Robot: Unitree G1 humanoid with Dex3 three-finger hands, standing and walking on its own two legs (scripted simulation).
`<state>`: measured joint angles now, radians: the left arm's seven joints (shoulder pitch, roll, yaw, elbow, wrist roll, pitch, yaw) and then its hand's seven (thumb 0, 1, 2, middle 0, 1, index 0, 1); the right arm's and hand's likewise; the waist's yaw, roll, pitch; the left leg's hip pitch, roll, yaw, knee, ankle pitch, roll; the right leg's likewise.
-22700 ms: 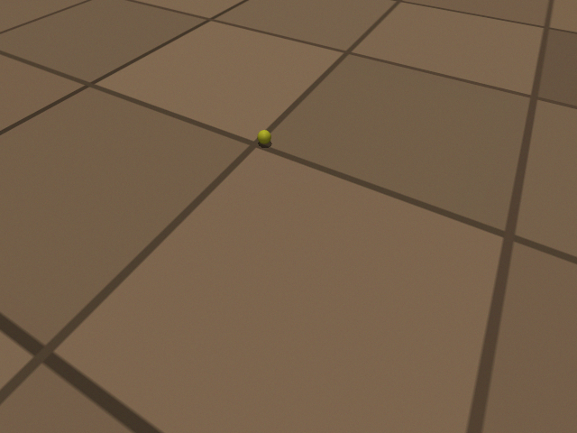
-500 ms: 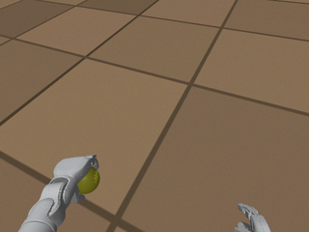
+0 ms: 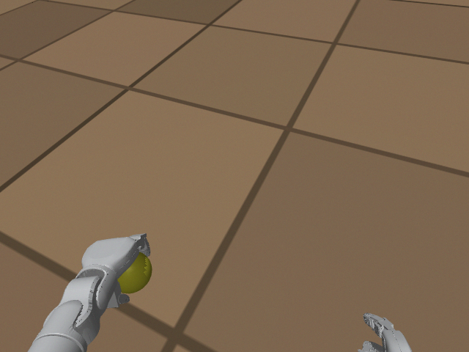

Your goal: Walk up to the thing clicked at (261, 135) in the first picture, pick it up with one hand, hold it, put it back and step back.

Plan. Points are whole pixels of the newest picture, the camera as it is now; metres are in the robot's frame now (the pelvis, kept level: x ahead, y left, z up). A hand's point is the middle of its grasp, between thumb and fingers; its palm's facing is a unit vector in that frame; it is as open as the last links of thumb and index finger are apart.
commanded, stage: crouch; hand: left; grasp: from above
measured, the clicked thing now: (130, 271) +0.30 +0.21 -0.06
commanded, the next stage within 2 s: lower in 1.86 s
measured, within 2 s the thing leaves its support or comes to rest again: neither
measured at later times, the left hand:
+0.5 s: hand (144, 302) +0.29 +0.23 -0.22, palm faces -0.45 +0.02 -0.89, open 10.5 cm
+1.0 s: hand (168, 322) +0.31 +0.23 -0.45, palm faces -0.48 +0.00 -0.88, open 10.4 cm
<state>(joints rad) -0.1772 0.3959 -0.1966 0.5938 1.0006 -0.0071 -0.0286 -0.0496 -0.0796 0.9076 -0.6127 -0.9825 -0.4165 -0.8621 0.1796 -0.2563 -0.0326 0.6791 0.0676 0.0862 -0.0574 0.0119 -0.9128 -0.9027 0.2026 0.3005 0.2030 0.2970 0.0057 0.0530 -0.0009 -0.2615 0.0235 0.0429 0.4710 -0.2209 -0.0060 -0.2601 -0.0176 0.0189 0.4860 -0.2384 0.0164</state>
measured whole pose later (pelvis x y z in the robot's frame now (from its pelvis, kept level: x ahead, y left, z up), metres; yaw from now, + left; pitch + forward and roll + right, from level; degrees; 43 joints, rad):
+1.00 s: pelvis -0.06 +0.00 -0.29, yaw +0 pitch +36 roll -3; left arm -0.61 0.41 -0.03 1.18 1.20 -0.11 0.43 -0.01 -0.05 0.72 -0.71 -0.83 -0.53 -0.76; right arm 0.16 -0.23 -0.06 0.77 -0.08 -0.06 0.02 0.01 -0.90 -0.90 0.21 0.30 0.21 0.30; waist -0.11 0.04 -0.21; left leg -1.89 0.03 -0.04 1.89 -0.64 0.00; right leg -1.84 -0.01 -0.02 1.86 -0.66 0.02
